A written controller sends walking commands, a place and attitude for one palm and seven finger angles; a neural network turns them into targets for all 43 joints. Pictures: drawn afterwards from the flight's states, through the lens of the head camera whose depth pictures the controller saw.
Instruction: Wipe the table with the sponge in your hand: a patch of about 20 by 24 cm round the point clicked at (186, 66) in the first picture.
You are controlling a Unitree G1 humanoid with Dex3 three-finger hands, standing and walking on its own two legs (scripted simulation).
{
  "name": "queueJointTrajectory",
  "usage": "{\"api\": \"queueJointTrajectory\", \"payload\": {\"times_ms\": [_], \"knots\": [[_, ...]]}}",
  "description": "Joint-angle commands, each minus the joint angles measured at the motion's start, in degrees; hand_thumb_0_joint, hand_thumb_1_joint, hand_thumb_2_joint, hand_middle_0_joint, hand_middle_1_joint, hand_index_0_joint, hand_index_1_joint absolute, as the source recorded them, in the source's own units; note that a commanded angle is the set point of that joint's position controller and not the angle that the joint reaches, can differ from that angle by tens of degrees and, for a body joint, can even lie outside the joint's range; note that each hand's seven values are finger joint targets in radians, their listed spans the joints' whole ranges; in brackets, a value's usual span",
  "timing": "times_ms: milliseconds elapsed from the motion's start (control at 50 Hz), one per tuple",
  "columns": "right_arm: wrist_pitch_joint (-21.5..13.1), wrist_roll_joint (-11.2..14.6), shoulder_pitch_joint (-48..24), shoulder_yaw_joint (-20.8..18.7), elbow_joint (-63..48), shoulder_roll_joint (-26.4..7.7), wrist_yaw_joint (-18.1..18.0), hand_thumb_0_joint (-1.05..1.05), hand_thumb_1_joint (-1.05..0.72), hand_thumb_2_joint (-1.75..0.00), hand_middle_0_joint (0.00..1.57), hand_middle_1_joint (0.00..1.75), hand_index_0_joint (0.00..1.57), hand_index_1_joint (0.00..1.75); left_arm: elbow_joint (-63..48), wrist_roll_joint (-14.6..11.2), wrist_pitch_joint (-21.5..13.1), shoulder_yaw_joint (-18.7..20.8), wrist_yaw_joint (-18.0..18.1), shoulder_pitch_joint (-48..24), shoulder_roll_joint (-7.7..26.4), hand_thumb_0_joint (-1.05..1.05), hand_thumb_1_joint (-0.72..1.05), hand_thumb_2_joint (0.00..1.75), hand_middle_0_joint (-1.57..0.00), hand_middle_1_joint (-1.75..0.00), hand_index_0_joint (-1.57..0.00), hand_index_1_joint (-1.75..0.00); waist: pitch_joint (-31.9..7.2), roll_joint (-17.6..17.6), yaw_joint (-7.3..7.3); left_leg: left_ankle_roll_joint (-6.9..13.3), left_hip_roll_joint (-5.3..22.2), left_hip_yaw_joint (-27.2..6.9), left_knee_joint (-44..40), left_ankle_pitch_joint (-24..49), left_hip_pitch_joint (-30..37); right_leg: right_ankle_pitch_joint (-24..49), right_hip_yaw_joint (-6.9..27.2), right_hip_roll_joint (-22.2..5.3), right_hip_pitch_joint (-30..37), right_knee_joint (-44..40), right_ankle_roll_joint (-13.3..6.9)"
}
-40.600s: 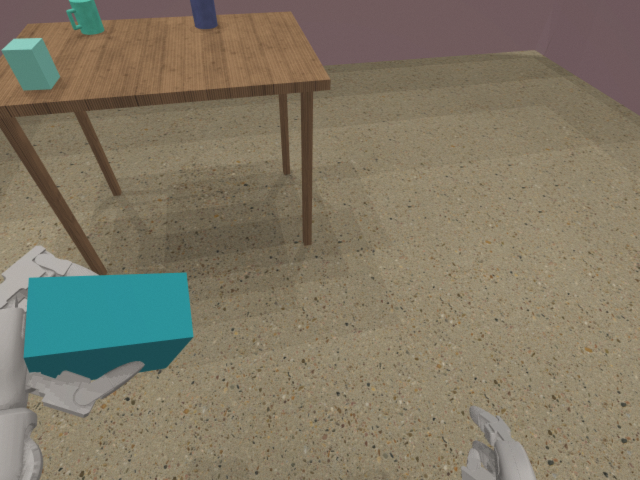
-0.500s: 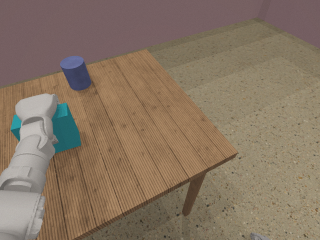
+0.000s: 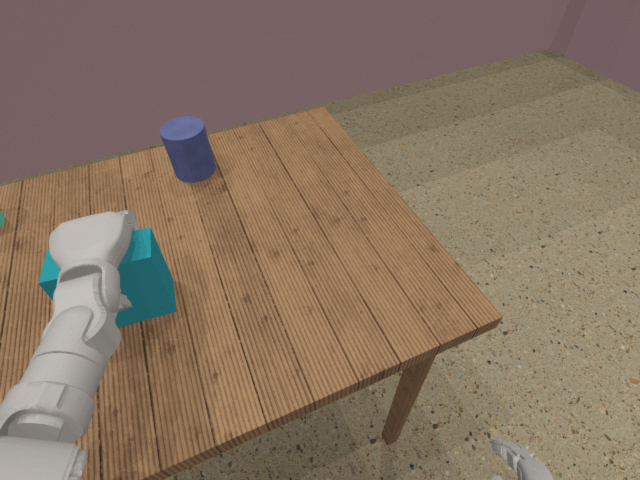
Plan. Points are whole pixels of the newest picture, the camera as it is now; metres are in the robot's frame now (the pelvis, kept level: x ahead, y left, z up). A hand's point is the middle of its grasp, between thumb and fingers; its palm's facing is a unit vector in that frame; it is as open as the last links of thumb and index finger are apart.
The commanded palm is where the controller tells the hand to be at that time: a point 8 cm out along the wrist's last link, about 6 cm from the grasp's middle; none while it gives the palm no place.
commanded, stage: wipe back along the first lane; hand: left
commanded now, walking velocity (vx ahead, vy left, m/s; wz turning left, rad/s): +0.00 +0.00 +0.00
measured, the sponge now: (121, 291) +0.34 +0.33 +0.02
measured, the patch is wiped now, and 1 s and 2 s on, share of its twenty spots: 1.00 1.00 1.00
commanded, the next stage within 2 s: lift the sponge slowly off the table in 1.32 s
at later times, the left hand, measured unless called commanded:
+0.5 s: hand (119, 290) +0.32 +0.30 +0.07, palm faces +0.01 -0.03 -1.00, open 10.4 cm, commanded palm +0.27 +0.28 +0.09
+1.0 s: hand (121, 327) +0.27 +0.27 +0.07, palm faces +0.03 -0.05 -1.00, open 10.4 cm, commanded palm +0.22 +0.25 +0.09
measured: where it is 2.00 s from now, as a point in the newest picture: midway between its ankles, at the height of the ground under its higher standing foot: outside the picture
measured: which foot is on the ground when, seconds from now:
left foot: down 0.00-1.00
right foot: down 0.00-1.00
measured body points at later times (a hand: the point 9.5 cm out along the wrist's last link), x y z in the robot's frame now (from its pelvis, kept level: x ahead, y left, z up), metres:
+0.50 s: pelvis +0.00 +0.00 +0.00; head +0.00 -0.03 +0.45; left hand +0.31 +0.29 +0.12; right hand +0.18 -0.24 -0.11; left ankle -0.02 +0.06 -0.74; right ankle -0.03 -0.11 -0.74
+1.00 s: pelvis -0.01 -0.02 +0.00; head -0.02 -0.05 +0.45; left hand +0.26 +0.27 +0.12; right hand +0.22 -0.24 -0.09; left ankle -0.02 +0.06 -0.74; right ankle -0.03 -0.11 -0.74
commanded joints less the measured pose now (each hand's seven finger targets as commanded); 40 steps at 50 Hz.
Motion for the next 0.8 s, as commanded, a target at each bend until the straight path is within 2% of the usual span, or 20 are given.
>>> {"api": "queueJointTrajectory", "payload": {"times_ms": [0, 20, 60, 100, 140, 240, 260, 280, 320, 360, 420, 460, 480, 520, 580, 600, 640, 700, 720, 780], "knots": [[-1.9, 0.1, -5.2, -2.7, -7.6, -8.0, -0.6, 0.00, -0.90, -0.90, 0.20, 0.30, 0.20, 0.30, -6.5, -0.4, 0.9, 1.7, -0.3, -10.4, 8.6, 0.00, 0.10, 1.30, -1.20, -1.60, -1.20, -1.60, -12.3, -3.2, -0.65, -3.8, 4.5, -2.1, -1.9, 23.1, 9.5, 15.0, -0.8, -0.7, 3.8, -0.6, -3.5], [-1.8, 0.2, -5.6, -2.6, -7.7, -8.0, -0.5, 0.00, -0.90, -0.90, 0.20, 0.30, 0.20, 0.30, -6.8, -0.3, 1.3, 1.9, -0.3, -9.6, 8.8, 0.00, 0.10, 1.30, -1.20, -1.60, -1.20, -1.60, -11.4, -2.8, -0.60, -3.9, 4.6, -2.2, -2.0, 22.3, 9.2, 14.4, -0.7, -0.8, 3.4, -0.7, -3.5], [-1.7, 0.3, -6.1, -2.3, -7.9, -7.8, -0.5, 0.00, -0.90, -0.90, 0.20, 0.30, 0.20, 0.30, -6.9, -0.2, 2.3, -0.8, -0.5, -10.1, 5.9, 0.00, 0.10, 1.30, -1.20, -1.60, -1.20, -1.60, -9.5, -3.3, -1.16, -4.0, 4.8, -2.7, -2.6, 19.8, 8.7, 11.7, -1.1, -0.6, 1.7, -1.0, -3.5], [-1.9, 0.2, -6.4, -2.2, -8.3, -7.7, -0.4, 0.00, -0.90, -0.90, 0.20, 0.30, 0.20, 0.30, -7.1, -0.3, 3.0, -1.7, -0.6, -9.6, 4.6, 0.00, 0.10, 1.30, -1.20, -1.60, -1.20, -1.60, -9.3, -2.8, -0.98, -3.8, 4.8, -2.7, -2.7, 18.8, 8.8, 10.5, -1.2, -0.5, 1.6, -0.8, -3.6], [-1.9, 0.3, -6.5, -2.1, -8.3, -7.6, -0.4, 0.00, -0.90, -0.90, 0.20, 0.30, 0.20, 0.30, -6.4, -0.3, 3.8, -2.2, -0.7, -8.6, 4.0, 0.00, 0.10, 1.30, -1.20, -1.60, -1.20, -1.60, -9.1, -4.1, -0.99, -3.8, 4.8, -2.5, -2.7, 17.5, 8.1, 10.1, -1.2, -0.6, 1.7, -0.9, -3.5], [-2.1, 0.3, -7.5, -1.8, -9.0, -7.3, -0.3, 0.00, -0.90, -0.90, 0.20, 0.30, 0.20, 0.30, -9.2, -0.8, 4.5, -2.7, -1.0, -5.8, 2.8, 0.00, 0.10, 1.30, -1.20, -1.60, -1.20, -1.60, -9.4, -3.8, -0.56, -3.5, 4.6, -2.3, -2.5, 17.6, 7.9, 11.1, -0.9, -0.7, 2.9, -0.5, -3.6], [-2.1, 0.2, -7.4, -1.8, -9.0, -7.4, -0.2, 0.00, -0.90, -0.90, 0.20, 0.30, 0.20, 0.30, -9.6, -1.0, 4.6, -1.0, -0.8, -3.8, 4.1, 0.00, 0.10, 1.30, -1.20, -1.60, -1.20, -1.60, -9.7, -4.8, -0.12, -3.6, 4.7, -2.4, -2.5, 18.4, 7.7, 12.1, -0.9, -0.7, 3.9, -0.4, -3.6], [-2.3, 0.3, -8.6, -1.6, -9.5, -7.4, -0.1, 0.00, -0.90, -0.90, 0.20, 0.30, 0.20, 0.30, -11.2, -1.5, 4.6, 0.2, -0.9, -2.4, 4.8, 0.00, 0.10, 1.30, -1.20, -1.60, -1.20, -1.60, -10.1, -3.9, 0.51, -3.6, 4.8, -2.5, -2.7, 19.1, 7.4, 12.6, -0.5, -0.8, 4.8, -0.3, -3.8], [-2.4, 0.3, -8.3, -1.7, -9.4, -7.3, 0.1, 0.00, -0.90, -0.90, 0.20, 0.30, 0.20, 0.30, -12.4, -1.5, 5.0, -1.5, -0.9, -0.7, 2.9, 0.00, 0.10, 1.30, -1.20, -1.60, -1.20, -1.60, -9.6, -4.8, 0.02, -3.5, 4.8, -2.2, -2.4, 19.5, 7.8, 13.6, -0.7, -0.7, 4.7, -0.1, -3.5], [-2.6, 0.2, -9.1, -1.7, -9.8, -7.1, 0.4, 0.00, -0.90, -0.90, 0.20, 0.30, 0.20, 0.30, -14.4, -1.7, 5.6, -2.0, -0.8, 2.1, 2.0, 0.00, 0.10, 1.30, -1.20, -1.60, -1.20, -1.60, -8.5, -3.9, 0.39, -3.6, 4.8, -2.2, -2.4, 19.6, 7.7, 13.5, -0.7, -0.7, 4.6, -0.1, -3.5], [-2.9, 0.2, -9.8, -1.6, -10.0, -7.1, 0.6, 0.00, -0.90, -0.90, 0.20, 0.30, 0.20, 0.30, -16.8, -2.4, 6.6, -0.7, -0.5, 5.4, 2.7, 0.00, 0.10, 1.30, -1.20, -1.60, -1.20, -1.60, -8.5, -5.3, 0.84, -3.4, 4.6, -2.0, -2.6, 19.7, 7.2, 14.7, -0.4, -0.7, 6.3, 0.0, -3.5], [-3.0, 0.3, -10.8, -1.5, -10.3, -6.8, 0.6, 0.00, -0.90, -0.90, 0.20, 0.30, 0.20, 0.30, -19.0, -2.7, 7.5, -2.4, -0.6, 5.5, 0.8, 0.00, 0.10, 1.30, -1.20, -1.60, -1.20, -1.60, -7.1, -5.2, 0.53, -3.3, 4.7, -2.0, -3.0, 18.3, 7.1, 13.8, -0.4, -0.7, 5.6, -0.3, -3.3], [-3.1, 0.4, -11.8, -1.4, -10.5, -6.9, 0.6, 0.00, -0.90, -0.90, 0.20, 0.30, 0.20, 0.30, -20.3, -2.8, 8.0, -0.6, -0.6, 5.9, 2.3, 0.00, 0.10, 1.30, -1.20, -1.60, -1.20, -1.60, -7.6, -4.6, 1.07, -3.2, 4.8, -2.3, -3.3, 18.5, 7.3, 13.8, 0.3, -0.6, 6.0, -0.2, -3.6], [-3.3, 0.4, -11.8, -1.3, -10.6, -6.7, 0.6, 0.00, -0.90, -0.90, 0.20, 0.30, 0.20, 0.30, -21.4, -3.0, 8.9, -2.4, -0.6, 7.4, 0.5, 0.00, 0.10, 1.30, -1.20, -1.60, -1.20, -1.60, -7.2, -5.0, 0.83, -3.0, 4.6, -1.7, -3.2, 17.8, 7.4, 13.9, -0.2, -0.8, 6.4, -0.3, -3.3], [-3.4, 0.3, -13.2, -1.0, -10.6, -6.8, 0.3, 0.00, -0.90, -0.90, 0.20, 0.30, 0.20, 0.30, -22.7, -3.4, 9.8, 0.4, -0.7, 9.6, 3.1, 0.00, 0.10, 1.30, -1.20, -1.60, -1.20, -1.60, -7.4, -6.2, 1.53, -2.4, 4.3, -1.4, -3.2, 17.7, 6.9, 16.5, 1.3, -0.9, 8.4, -0.3, -3.6], [-3.5, 0.3, -13.0, -1.0, -10.7, -6.5, 0.4, 0.00, -0.90, -0.90, 0.20, 0.30, 0.20, 0.30, -23.8, -3.7, 9.9, -0.9, -0.7, 10.9, 1.7, 0.00, 0.10, 1.30, -1.20, -1.60, -1.20, -1.60, -7.6, -5.8, 1.36, -2.5, 4.1, -1.0, -3.1, 18.2, 7.0, 17.5, 0.9, -1.1, 9.3, -0.1, -3.3], [-3.7, 0.2, -13.4, -0.9, -10.7, -6.4, 0.4, 0.00, -0.90, -0.90, 0.20, 0.30, 0.20, 0.30, -24.6, -4.0, 10.0, 0.4, -0.7, 13.9, 2.5, 0.00, 0.10, 1.30, -1.20, -1.60, -1.20, -1.60, -7.7, -6.1, 1.76, -2.4, 4.0, -0.6, -2.9, 18.6, 6.9, 19.2, 1.3, -1.3, 10.3, 0.0, -3.2], [-3.8, 0.2, -14.3, -0.8, -11.0, -6.1, 0.3, 0.00, -0.90, -0.90, 0.20, 0.30, 0.20, 0.30, -27.4, -4.1, 10.4, -0.7, -1.1, 14.4, 1.4, 0.00, 0.10, 1.30, -1.20, -1.60, -1.20, -1.60, -6.6, -5.8, 1.33, -2.1, 3.9, -0.5, -2.9, 17.7, 7.0, 19.1, 1.8, -1.3, 9.9, -0.1, -3.1], [-4.0, 0.2, -14.3, -0.8, -10.9, -6.1, 0.3, 0.00, -0.90, -0.90, 0.20, 0.30, 0.20, 0.30, -27.3, -4.2, 10.5, 1.0, -1.0, 16.2, 2.9, 0.00, 0.10, 1.30, -1.20, -1.60, -1.20, -1.60, -6.4, -6.1, 1.80, -2.1, 3.8, -0.4, -3.0, 17.6, 6.7, 19.6, 2.0, -1.3, 10.5, -0.1, -3.1], [-4.0, 0.2, -15.8, -0.6, -11.2, -6.1, 0.2, 0.00, -0.90, -0.90, 0.20, 0.30, 0.20, 0.30, -30.0, -4.0, 10.8, 0.5, -1.4, 16.1, 2.5, 0.00, 0.10, 1.30, -1.20, -1.60, -1.20, -1.60, -5.7, -5.0, 1.73, -2.1, 3.9, -0.6, -3.3, 17.3, 7.1, 18.9, 2.7, -1.2, 9.7, -0.3, -3.3]]}}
